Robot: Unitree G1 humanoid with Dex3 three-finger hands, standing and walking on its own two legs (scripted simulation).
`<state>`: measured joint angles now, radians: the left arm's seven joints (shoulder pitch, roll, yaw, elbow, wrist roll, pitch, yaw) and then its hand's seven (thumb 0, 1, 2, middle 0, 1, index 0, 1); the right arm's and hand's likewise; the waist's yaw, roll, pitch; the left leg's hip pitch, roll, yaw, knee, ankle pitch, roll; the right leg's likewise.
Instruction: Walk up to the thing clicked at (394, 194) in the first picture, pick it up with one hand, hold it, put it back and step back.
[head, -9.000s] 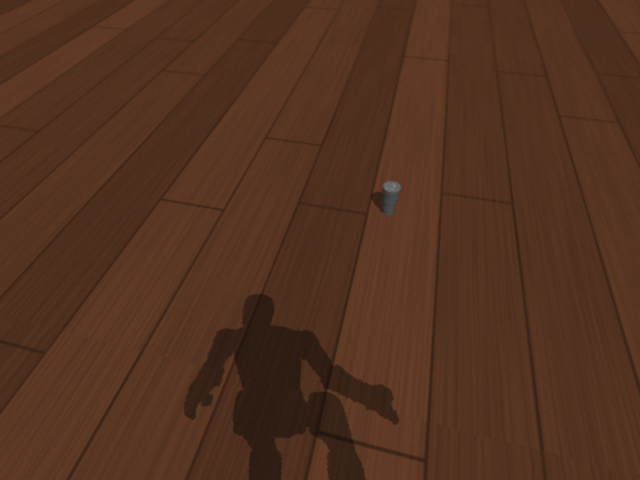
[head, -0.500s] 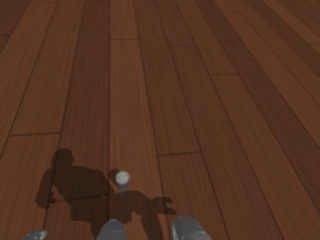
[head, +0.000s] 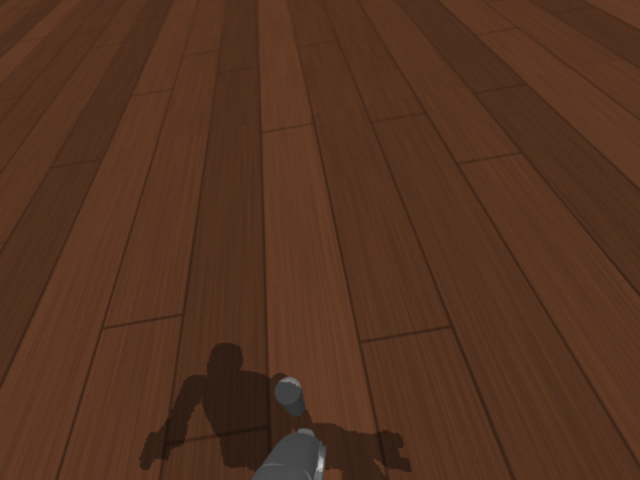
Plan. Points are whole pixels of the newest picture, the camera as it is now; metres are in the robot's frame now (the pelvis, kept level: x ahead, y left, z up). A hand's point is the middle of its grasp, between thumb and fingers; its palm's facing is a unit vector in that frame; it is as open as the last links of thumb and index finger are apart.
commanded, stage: walk up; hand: left
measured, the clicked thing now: (292, 399) +0.44 +0.22 -0.69
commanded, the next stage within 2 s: stand in 1.30 s
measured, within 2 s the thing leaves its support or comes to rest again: neither
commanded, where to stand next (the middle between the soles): +0.13 +0.04 m, yaw +4 degrees
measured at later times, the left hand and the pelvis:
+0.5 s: hand out of the picture +0.14 +0.26 -0.17, palm faces +0.04 -0.93 -0.36, open 7.3 cm; pelvis +0.05 +0.00 -0.03, yaw +6 degrees
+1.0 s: hand out of the picture +0.01 +0.27 -0.15, palm faces +0.09 -0.91 -0.41, open 7.4 cm; pelvis +0.01 -0.01 -0.01, yaw +6 degrees
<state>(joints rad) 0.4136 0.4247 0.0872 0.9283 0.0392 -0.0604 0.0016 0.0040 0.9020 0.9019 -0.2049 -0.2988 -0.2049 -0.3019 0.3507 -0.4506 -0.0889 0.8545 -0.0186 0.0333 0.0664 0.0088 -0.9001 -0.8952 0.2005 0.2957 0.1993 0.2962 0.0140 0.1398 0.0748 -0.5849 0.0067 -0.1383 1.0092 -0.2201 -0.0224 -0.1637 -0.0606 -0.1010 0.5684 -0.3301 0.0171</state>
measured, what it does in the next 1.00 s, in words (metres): steps on the spot: left foot, then right foot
